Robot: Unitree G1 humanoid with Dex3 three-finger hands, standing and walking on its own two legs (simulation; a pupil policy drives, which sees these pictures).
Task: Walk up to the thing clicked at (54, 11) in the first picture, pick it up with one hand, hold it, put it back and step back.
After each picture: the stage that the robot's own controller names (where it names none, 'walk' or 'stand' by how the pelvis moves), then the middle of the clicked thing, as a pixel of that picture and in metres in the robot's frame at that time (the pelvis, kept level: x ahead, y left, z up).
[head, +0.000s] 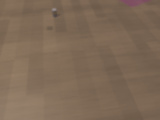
stand; (54, 12) +2.16 +0.47 -0.72
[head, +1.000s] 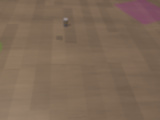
walk; (65, 22) +2.04 +0.25 -0.70
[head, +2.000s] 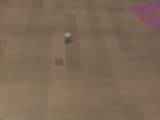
walk; (67, 38) +1.41 +0.13 -0.71
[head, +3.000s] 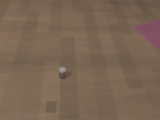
walk; (62, 73) +0.93 +0.16 -0.71
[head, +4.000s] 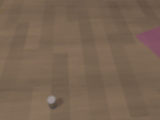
walk; (52, 102) +0.61 +0.24 -0.70
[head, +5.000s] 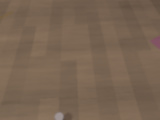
stand; (60, 119) +0.44 +0.20 -0.70
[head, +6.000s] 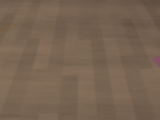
stand; out of the picture +0.39 +0.18 -0.72
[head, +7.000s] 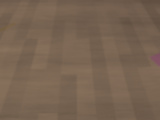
stand; out of the picture +0.39 +0.19 -0.73
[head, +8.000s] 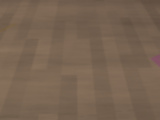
stand; out of the picture +0.39 +0.19 -0.73
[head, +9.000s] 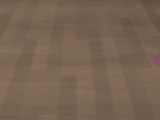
stand; out of the picture +0.38 +0.19 -0.73
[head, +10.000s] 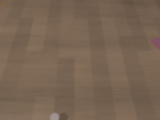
go down; (55, 119) +0.40 +0.18 -0.70
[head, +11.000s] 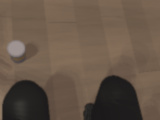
go down; (17, 52) +0.47 +0.21 -0.29
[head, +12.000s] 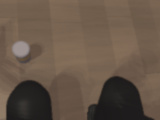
close in; (22, 53) +0.47 +0.21 -0.29
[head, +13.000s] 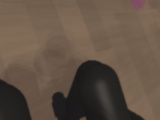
close in; out of the picture +0.46 +0.25 -0.22
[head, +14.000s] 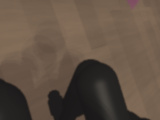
close; out of the picture +0.45 +0.26 -0.23
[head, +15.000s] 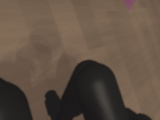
lift; out of the picture +0.43 +0.23 -0.23
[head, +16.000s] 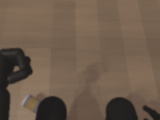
lift; (34, 105) +0.30 +0.25 -0.40
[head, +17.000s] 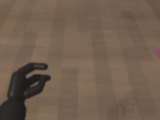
stand; out of the picture +0.19 +0.27 -0.70
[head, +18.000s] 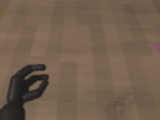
stand; out of the picture +0.14 +0.31 -0.70
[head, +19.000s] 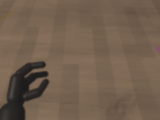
stand; out of the picture +0.10 +0.33 -0.69
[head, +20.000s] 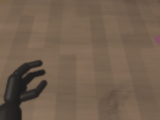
stand; out of the picture +0.05 +0.35 -0.68
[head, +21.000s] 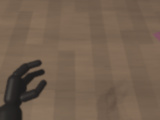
stand; out of the picture +0.00 +0.38 -0.66
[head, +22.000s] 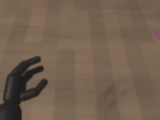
stand; out of the picture -0.04 +0.40 -0.65
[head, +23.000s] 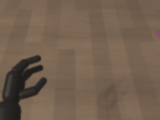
stand; out of the picture -0.09 +0.42 -0.65
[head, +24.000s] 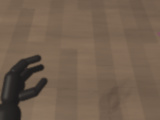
stand; out of the picture -0.13 +0.44 -0.64
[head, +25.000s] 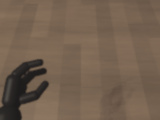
stand; out of the picture -0.17 +0.47 -0.62
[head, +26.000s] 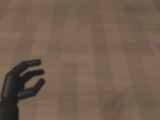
stand; out of the picture -0.23 +0.49 -0.69
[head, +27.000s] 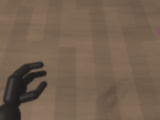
stand; out of the picture -0.26 +0.51 -0.65
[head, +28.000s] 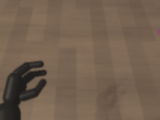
stand; out of the picture -0.31 +0.53 -0.65
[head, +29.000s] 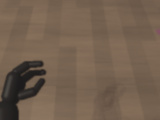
stand; out of the picture -0.34 +0.54 -0.64
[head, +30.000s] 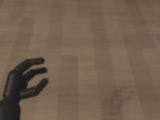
stand; out of the picture -0.38 +0.56 -0.66
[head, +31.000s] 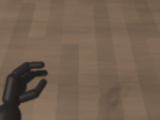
close; out of the picture -0.41 +0.59 -0.62
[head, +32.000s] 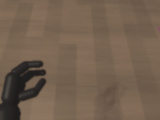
close; out of the picture -0.44 +0.60 -0.63
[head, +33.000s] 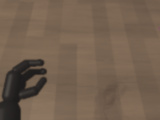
close; out of the picture -0.48 +0.62 -0.63
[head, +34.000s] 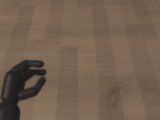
close; out of the picture -0.52 +0.64 -0.63
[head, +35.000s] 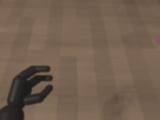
close; out of the picture -0.56 +0.64 -0.66
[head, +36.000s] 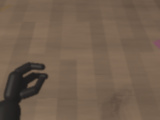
close; out of the picture -0.60 +0.67 -0.68
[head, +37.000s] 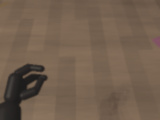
close; out of the picture -0.62 +0.69 -0.68
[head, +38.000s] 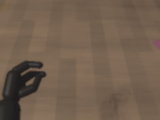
close; out of the picture -0.64 +0.70 -0.69
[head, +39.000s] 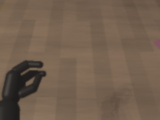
close; out of the picture -0.68 +0.72 -0.69
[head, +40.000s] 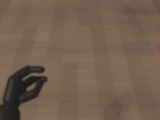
close; out of the picture -0.71 +0.73 -0.69
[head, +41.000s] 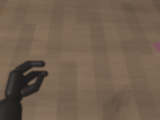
close; out of the picture -0.74 +0.74 -0.70
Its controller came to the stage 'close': yes
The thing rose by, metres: 0.21
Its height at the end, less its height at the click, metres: -0.02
